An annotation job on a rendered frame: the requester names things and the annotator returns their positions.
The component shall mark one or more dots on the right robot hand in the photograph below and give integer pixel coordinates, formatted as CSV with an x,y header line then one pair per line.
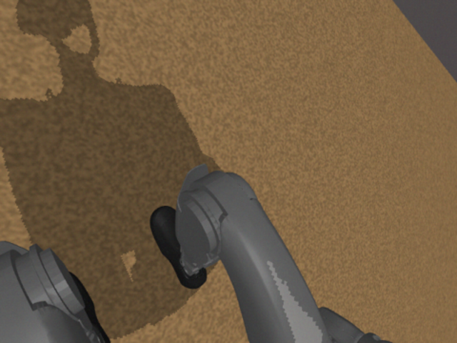
x,y
340,329

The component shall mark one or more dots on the right robot foot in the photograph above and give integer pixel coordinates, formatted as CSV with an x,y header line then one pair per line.
x,y
162,223

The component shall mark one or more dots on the left robot foot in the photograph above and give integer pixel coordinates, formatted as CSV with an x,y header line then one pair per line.
x,y
90,310

